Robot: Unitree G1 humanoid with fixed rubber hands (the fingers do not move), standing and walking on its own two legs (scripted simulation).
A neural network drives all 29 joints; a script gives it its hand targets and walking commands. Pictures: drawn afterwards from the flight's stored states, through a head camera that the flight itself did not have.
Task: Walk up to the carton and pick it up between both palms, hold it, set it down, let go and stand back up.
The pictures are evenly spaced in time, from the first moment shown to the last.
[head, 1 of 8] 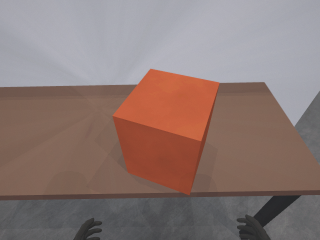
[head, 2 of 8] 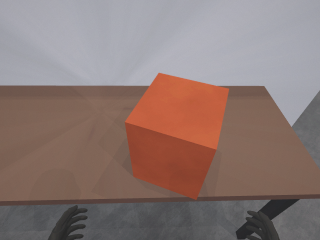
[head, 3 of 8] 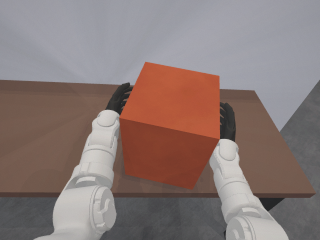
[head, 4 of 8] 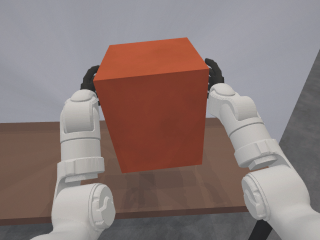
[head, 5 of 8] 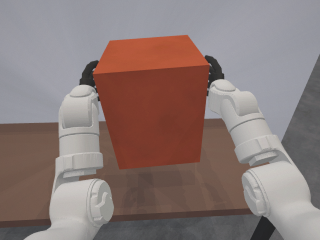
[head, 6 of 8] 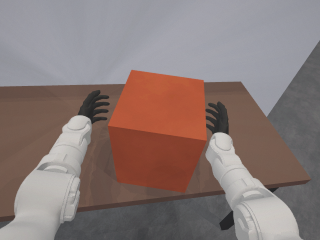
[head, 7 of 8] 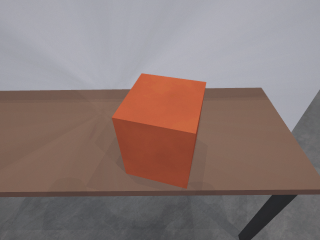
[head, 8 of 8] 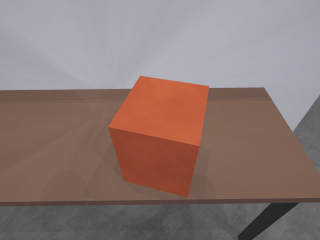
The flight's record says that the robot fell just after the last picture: no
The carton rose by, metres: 0.25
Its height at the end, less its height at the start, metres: +0.00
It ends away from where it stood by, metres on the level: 0.02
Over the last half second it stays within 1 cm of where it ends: yes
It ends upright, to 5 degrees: yes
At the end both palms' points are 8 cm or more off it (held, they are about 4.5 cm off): yes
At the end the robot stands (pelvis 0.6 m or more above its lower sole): yes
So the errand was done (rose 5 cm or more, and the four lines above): yes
